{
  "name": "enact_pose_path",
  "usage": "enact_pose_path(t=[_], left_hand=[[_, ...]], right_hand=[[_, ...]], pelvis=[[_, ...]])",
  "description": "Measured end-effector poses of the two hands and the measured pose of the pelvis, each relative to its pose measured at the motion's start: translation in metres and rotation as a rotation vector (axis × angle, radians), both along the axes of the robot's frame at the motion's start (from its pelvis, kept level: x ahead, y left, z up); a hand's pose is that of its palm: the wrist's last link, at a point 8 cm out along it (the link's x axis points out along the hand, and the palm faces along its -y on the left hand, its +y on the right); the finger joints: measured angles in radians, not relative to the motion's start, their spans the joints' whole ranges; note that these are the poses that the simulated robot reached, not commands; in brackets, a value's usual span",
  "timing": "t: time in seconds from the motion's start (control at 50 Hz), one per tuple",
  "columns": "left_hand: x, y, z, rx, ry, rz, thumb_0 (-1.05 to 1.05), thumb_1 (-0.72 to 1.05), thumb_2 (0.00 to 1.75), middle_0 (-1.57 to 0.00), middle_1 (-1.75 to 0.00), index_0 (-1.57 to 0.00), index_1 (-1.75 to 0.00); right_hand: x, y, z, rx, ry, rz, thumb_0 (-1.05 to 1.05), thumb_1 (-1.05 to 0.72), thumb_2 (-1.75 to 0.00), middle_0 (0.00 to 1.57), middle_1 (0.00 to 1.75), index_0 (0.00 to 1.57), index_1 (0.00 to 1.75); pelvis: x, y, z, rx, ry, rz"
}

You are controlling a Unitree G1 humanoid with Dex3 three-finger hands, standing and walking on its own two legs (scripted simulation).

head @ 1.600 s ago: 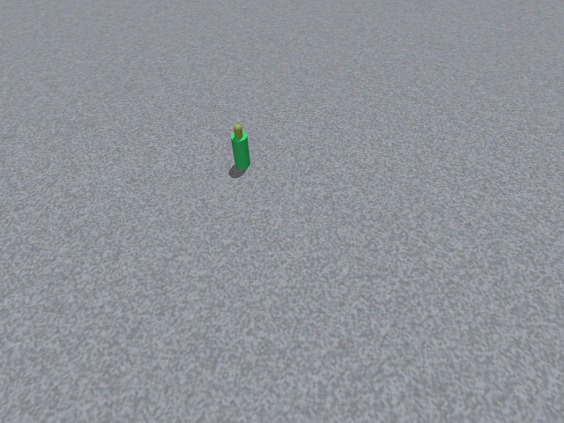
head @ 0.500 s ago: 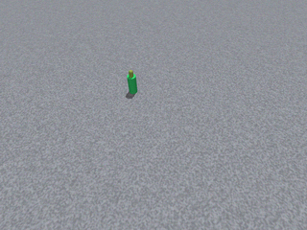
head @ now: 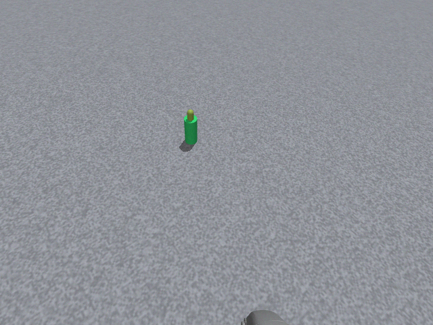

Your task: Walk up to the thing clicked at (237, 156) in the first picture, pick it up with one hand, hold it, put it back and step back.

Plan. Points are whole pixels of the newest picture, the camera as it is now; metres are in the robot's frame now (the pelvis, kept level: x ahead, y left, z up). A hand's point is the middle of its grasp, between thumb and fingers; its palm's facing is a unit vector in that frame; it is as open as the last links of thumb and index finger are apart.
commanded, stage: walk up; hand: left
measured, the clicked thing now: (190, 126) +1.29 +0.14 -0.64
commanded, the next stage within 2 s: none
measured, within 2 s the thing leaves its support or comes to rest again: neither
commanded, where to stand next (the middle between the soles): +0.95 -0.06 m, yaw +0 degrees
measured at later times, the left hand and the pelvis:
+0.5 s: hand (135, 219) +0.36 +0.21 -0.12, palm faces -0.05 -0.94 -0.35, open 7.4 cm; pelvis +0.23 -0.04 -0.01, yaw +0 degrees
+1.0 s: hand (130, 172) +0.52 +0.26 -0.15, palm faces -0.12 -0.94 -0.32, open 7.4 cm; pelvis +0.45 -0.01 +0.00, yaw -2 degrees
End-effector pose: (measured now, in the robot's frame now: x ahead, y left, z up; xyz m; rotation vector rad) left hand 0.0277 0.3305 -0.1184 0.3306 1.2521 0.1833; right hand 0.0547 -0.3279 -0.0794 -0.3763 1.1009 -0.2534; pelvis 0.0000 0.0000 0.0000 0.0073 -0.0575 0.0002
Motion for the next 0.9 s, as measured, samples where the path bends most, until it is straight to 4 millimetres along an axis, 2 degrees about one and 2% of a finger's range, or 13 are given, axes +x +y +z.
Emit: enact_pose_path(t=[0.1, 0.2, 0.3, 0.36, 0.42, 0.52, 0.64, 0.72, 0.8, 0.9], left_hand=[[0.072, -0.005, 0.011, -0.020, -0.055, -0.059, 0.01, 0.91, 0.90, -0.20, -0.30, -0.20, -0.30], [0.155, -0.020, 0.020, -0.020, -0.105, -0.117, 0.01, 0.91, 0.90, -0.20, -0.30, -0.20, -0.30], [0.251, -0.046, 0.021, 0.004, -0.199, -0.154, 0.01, 0.91, 0.90, -0.20, -0.30, -0.20, -0.30], [0.295, -0.062, 0.023, 0.015, -0.284, -0.152, 0.01, 0.91, 0.90, -0.20, -0.30, -0.20, -0.30], [0.315, -0.072, 0.030, 0.003, -0.317, -0.130, 0.01, 0.91, 0.90, -0.20, -0.30, -0.20, -0.30], [0.323, -0.071, 0.032, -0.005, -0.257, -0.099, 0.01, 0.90, 0.90, -0.20, -0.30, -0.20, -0.30], [0.330, -0.046, 0.017, -0.013, -0.158, -0.046, 0.01, 0.90, 0.90, -0.20, -0.30, -0.20, -0.30], [0.348, -0.020, -0.004, -0.015, -0.098, -0.022, 0.01, 0.90, 0.90, -0.20, -0.30, -0.20, -0.30], [0.379, -0.009, -0.014, -0.007, -0.030, -0.031, 0.01, 0.91, 0.90, -0.20, -0.30, -0.20, -0.30], [0.435, -0.012, -0.004, -0.021, -0.050, -0.059, 0.01, 0.91, 0.90, -0.20, -0.30, -0.20, -0.30]], right_hand=[[0.009, 0.009, -0.004, 0.033, 0.046, -0.034, 0.01, -0.90, -0.90, 0.20, 0.30, 0.20, 0.30], [0.030, 0.006, -0.018, 0.069, 0.099, -0.067, 0.01, -0.90, -0.90, 0.21, 0.30, 0.20, 0.30], [0.067, -0.012, -0.045, 0.087, 0.146, -0.094, 0.01, -0.90, -0.90, 0.21, 0.30, 0.20, 0.30], [0.102, -0.022, -0.058, 0.088, 0.165, -0.082, 0.01, -0.90, -0.90, 0.21, 0.30, 0.20, 0.30], [0.147, -0.026, -0.054, 0.093, 0.145, -0.044, 0.01, -0.91, -0.90, 0.20, 0.30, 0.20, 0.30], [0.225, -0.029, -0.034, 0.086, 0.066, 0.021, 0.01, -0.91, -0.90, 0.20, 0.30, 0.20, 0.30], [0.303, -0.027, -0.013, 0.037, 0.040, 0.072, 0.01, -0.91, -0.90, 0.20, 0.30, 0.20, 0.30], [0.354, -0.018, -0.009, -0.017, 0.004, 0.084, 0.01, -0.91, -0.90, 0.20, 0.30, 0.20, 0.30], [0.386, -0.007, -0.003, -0.032, -0.053, 0.051, 0.01, -0.91, -0.90, 0.20, 0.30, 0.20, 0.30], [0.405, 0.001, 0.005, -0.013, -0.024, 0.025, 0.00, -0.91, -0.90, 0.20, 0.30, 0.20, 0.30]], pelvis=[[0.041, 0.002, 0.006, 0.009, -0.005, -0.015], [0.089, -0.005, 0.003, 0.015, -0.005, -0.023], [0.148, -0.024, -0.014, 0.016, 0.004, -0.017], [0.176, -0.036, -0.022, -0.008, -0.005, -0.009], [0.199, -0.039, -0.016, -0.012, -0.013, -0.001], [0.241, -0.039, -0.004, -0.024, -0.001, -0.001], [0.297, -0.028, -0.003, -0.036, 0.013, 0.005], [0.342, -0.011, -0.015, -0.033, 0.017, 0.007], [0.375, -0.003, -0.015, -0.017, 0.014, -0.008], [0.412, -0.003, -0.003, -0.006, 0.012, -0.023]])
